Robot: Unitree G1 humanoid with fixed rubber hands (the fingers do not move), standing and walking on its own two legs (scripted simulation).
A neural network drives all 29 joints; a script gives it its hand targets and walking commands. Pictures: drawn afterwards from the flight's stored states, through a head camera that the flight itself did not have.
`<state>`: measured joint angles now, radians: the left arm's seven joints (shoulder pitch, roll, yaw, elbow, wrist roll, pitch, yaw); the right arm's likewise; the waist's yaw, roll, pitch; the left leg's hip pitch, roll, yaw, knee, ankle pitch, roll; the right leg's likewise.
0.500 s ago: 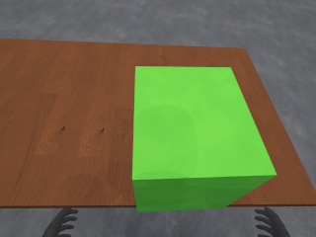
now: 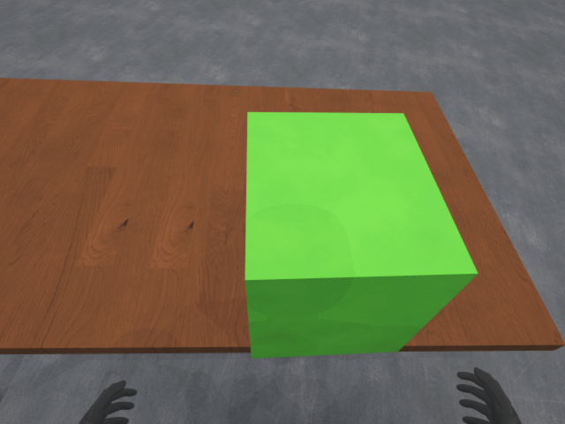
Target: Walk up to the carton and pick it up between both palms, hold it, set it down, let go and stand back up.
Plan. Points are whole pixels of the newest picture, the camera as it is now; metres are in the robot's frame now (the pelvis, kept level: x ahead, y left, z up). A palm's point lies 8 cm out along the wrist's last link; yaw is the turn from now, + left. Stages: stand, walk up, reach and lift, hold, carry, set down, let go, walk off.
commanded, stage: stand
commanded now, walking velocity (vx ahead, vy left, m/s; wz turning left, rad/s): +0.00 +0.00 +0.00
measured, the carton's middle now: (326, 237) +0.37 -0.02 +0.06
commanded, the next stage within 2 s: none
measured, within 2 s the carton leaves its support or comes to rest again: neither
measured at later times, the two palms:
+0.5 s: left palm out of the picture +0.06 +0.29 -0.11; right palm out of the picture +0.12 -0.27 -0.06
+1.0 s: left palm out of the picture +0.08 +0.30 -0.11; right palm out of the picture +0.12 -0.27 -0.07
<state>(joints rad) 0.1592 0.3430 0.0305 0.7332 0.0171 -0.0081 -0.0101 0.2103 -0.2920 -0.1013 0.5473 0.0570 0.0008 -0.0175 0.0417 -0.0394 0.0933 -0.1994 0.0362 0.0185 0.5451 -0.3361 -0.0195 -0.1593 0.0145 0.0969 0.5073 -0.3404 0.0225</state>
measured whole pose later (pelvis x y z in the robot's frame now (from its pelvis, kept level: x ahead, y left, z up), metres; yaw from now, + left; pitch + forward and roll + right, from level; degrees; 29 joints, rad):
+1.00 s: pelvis -0.03 +0.00 +0.01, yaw +0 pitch -2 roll -1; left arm 0.11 0.34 0.03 0.90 0.02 -0.03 -0.01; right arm 0.20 -0.29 -0.08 0.63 0.06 -0.01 0.00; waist 0.04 -0.01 0.09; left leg -0.20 0.04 0.02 0.49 -0.27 -0.01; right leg -0.15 0.01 0.10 0.43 -0.26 0.03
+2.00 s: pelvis -0.05 +0.00 +0.01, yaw +0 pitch -2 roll -1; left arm 0.10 0.34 0.03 0.96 0.02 -0.03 -0.01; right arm 0.19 -0.29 -0.07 0.70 0.06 -0.02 0.00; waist 0.04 0.00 0.09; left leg -0.20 0.04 0.02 0.45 -0.22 -0.01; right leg -0.15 0.01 0.10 0.39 -0.21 0.03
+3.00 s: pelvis -0.05 +0.01 +0.01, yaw +0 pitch -2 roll -1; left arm 0.11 0.34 0.03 0.98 0.02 -0.03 -0.01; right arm 0.18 -0.29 -0.07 0.71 0.06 -0.02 0.00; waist 0.04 0.00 0.07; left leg -0.20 0.04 0.02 0.45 -0.21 -0.01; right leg -0.15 0.01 0.10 0.38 -0.19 0.03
